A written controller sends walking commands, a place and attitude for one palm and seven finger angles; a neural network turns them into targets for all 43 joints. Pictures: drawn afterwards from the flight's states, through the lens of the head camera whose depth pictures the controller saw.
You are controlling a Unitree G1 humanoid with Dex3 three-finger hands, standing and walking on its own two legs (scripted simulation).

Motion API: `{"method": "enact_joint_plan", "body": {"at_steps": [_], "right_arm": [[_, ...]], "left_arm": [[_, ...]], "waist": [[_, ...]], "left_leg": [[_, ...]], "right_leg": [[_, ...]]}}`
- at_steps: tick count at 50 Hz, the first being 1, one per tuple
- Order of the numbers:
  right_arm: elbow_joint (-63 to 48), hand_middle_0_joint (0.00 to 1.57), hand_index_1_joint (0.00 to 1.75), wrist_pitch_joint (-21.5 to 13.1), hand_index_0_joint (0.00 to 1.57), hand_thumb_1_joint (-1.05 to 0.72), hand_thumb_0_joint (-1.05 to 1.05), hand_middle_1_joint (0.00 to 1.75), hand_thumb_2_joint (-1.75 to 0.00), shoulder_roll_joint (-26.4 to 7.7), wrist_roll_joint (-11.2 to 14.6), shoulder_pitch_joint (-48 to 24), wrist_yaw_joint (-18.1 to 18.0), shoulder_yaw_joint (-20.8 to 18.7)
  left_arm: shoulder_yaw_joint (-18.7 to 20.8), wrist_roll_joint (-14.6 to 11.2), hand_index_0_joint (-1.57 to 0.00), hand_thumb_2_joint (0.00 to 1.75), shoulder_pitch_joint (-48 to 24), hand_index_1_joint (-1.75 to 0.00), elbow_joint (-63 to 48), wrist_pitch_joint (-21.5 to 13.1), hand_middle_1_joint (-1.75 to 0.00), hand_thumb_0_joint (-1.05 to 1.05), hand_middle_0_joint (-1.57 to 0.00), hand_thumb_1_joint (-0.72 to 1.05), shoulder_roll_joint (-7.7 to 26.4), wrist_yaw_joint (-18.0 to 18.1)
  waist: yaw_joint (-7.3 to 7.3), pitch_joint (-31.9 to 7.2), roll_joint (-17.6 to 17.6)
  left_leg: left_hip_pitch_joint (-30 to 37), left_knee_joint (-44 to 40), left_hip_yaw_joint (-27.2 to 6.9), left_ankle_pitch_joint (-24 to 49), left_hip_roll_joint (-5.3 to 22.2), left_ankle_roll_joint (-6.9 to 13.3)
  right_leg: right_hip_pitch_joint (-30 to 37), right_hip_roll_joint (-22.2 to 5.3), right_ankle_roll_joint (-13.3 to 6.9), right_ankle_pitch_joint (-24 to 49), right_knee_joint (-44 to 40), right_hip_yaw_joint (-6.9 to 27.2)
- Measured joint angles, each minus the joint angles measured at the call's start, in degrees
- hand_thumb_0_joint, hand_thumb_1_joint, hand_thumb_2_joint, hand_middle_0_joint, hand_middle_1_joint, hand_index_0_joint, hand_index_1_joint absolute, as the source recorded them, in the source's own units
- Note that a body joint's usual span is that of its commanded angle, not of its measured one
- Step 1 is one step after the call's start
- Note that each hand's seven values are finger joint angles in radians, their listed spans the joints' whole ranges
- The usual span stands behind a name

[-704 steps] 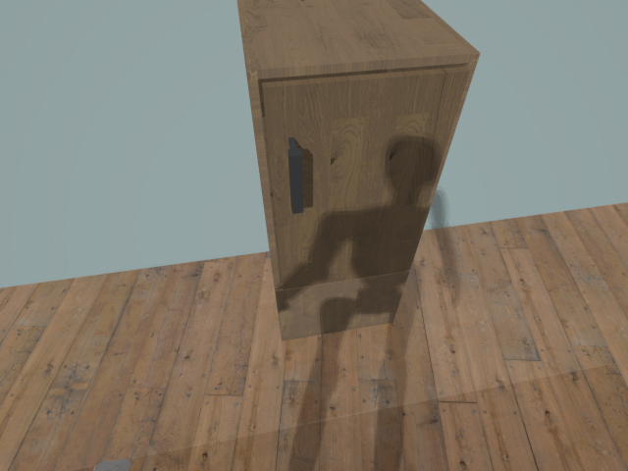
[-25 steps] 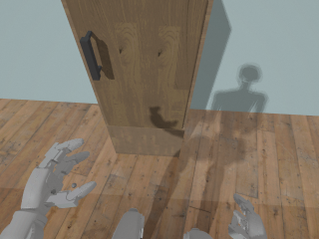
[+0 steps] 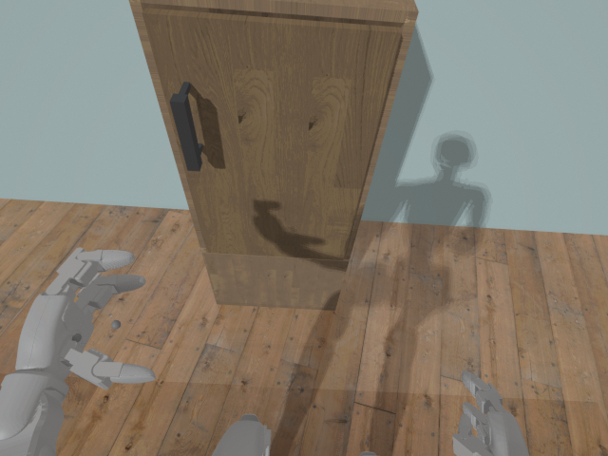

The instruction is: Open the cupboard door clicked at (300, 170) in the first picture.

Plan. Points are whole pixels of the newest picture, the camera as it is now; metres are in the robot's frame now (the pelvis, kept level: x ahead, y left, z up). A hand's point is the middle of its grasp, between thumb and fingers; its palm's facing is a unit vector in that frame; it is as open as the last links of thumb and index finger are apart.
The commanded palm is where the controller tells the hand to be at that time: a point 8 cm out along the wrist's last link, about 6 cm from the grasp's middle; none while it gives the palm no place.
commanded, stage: raise the hand with hooked fingers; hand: left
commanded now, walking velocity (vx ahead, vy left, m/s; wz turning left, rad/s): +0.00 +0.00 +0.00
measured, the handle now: (190, 127) +0.60 +0.24 +0.07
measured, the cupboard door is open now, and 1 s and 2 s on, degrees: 0 0 0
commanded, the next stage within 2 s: move the hooked fingers beside the handle in 0.86 s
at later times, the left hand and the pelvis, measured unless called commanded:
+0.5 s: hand (98, 272) +0.30 +0.27 +0.09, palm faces +0.02 -1.00 -0.03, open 14.0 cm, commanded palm +0.27 +0.31 +0.09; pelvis +0.01 -0.01 +0.01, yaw +0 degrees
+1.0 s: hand (114, 275) +0.30 +0.25 +0.09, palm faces +0.03 -1.00 -0.02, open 14.0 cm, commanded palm +0.28 +0.30 +0.09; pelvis +0.01 -0.02 +0.01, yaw +0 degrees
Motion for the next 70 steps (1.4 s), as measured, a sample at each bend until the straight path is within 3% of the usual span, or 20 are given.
{"method": "enact_joint_plan", "body": {"at_steps": [10,23,31,51,59,70], "right_arm": [[-0.12,0.2,0.3,0.6,0.2,-0.91,0.02,0.3,-0.9,0.28,-0.11,-0.43,-0.13,1.84],[0.96,0.2,0.3,1.78,0.2,-0.91,0.02,0.3,-0.9,-1.44,0.26,1.77,-0.89,0.9],[0.6,0.2,0.3,2.4,0.2,-0.91,0.02,0.3,-0.9,-1.96,0.23,2.74,-0.34,0.02],[0.51,0.2,0.3,3.37,0.2,-0.91,0.02,0.3,-0.9,-1.24,0.36,1.03,-0.56,0.7],[2.0,0.2,0.3,3.66,0.2,-0.91,0.02,0.3,-0.9,-1.8,0.25,0.32,-1.36,1.04],[2.7,0.2,0.3,5.53,0.2,-0.91,0.01,0.3,-0.9,-1.91,0.07,2.64,-0.66,0.65]], "left_arm": [[3.07,-0.82,-0.3,0.31,-6.86,-1.18,6.41,2.7,-1.18,-0.01,-0.3,-0.48,2.4,-4.16],[6.65,-1.86,-0.3,0.3,-13.97,-1.2,14.17,4.11,-1.2,-0.02,-0.3,-0.5,5.56,-8.15],[6.53,-1.66,-0.3,0.3,-12.77,-1.2,14.26,3.23,-1.2,-0.02,-0.3,-0.5,4.49,-7.79],[6.46,-1.81,-0.3,0.3,-14.05,-1.2,16.71,1.77,-1.2,-0.02,-0.3,-0.5,3.79,-8.14],[7.39,-0.1,-0.3,0.3,-23.09,-1.2,25.71,1.28,-1.2,-0.02,-0.3,-0.51,6.08,-8.92],[9.18,1.87,-0.3,0.3,-32.86,-1.2,35.27,1.26,-1.2,-0.02,-0.3,-0.5,9.86,-10.27]], "waist": [[0.99,0.45,0.36],[0.16,1.03,0.43],[-0.4,0.9,0.42],[0.28,0.52,0.65],[0.25,1.07,0.32],[-1.69,0.76,-0.15]], "left_leg": [[1.83,-1.66,-0.32,0.39,-0.08,0.02],[3.65,-3.93,0.09,0.91,0.33,-0.33],[4.01,-4.71,0.73,0.98,0.52,-0.56],[3.94,-4.35,0.24,0.88,0.82,-1.34],[1.87,-2.71,-0.53,0.75,0.84,-1.49],[-1.06,-1.5,0.24,0.31,1.29,-1.09]], "right_leg": [[2.2,0.03,0.02,0.69,-2.32,-0.35],[3.58,0.38,-0.33,1.4,-4.39,0.1],[3.32,0.46,-0.51,1.34,-4.46,0.75],[2.98,0.85,-1.25,0.74,-3.36,0.38],[1.23,1.0,-1.43,0.38,-1.8,-0.3],[-1.95,1.32,-1.07,0.44,-0.82,0.59]]}}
